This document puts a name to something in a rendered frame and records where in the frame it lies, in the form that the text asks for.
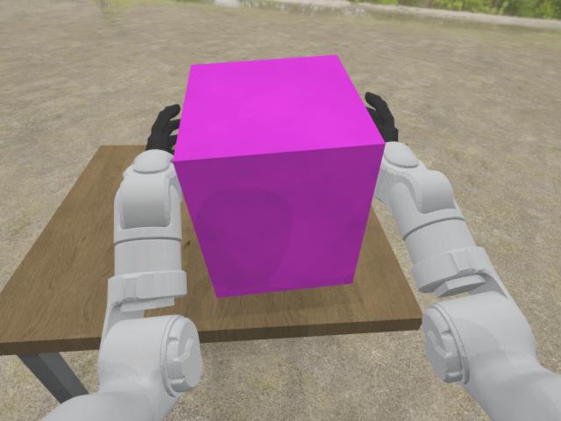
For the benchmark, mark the right robot upper arm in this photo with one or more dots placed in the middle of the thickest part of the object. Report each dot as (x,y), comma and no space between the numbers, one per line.
(482,343)

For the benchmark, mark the robot left hand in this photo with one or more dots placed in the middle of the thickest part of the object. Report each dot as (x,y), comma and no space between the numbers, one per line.
(162,128)

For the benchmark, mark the robot left forearm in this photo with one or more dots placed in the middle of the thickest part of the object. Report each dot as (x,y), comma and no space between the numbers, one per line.
(147,236)

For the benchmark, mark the robot right forearm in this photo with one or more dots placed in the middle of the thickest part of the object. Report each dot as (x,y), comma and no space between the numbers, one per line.
(445,257)

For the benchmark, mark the carton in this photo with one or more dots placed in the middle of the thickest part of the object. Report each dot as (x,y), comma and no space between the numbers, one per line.
(278,162)

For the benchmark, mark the robot right hand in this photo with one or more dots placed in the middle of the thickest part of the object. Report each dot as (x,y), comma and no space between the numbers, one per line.
(382,117)

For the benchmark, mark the table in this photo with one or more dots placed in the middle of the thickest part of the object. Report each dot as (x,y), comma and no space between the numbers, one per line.
(56,300)

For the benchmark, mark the left robot upper arm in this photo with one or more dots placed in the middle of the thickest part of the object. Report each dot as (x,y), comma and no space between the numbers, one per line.
(145,365)

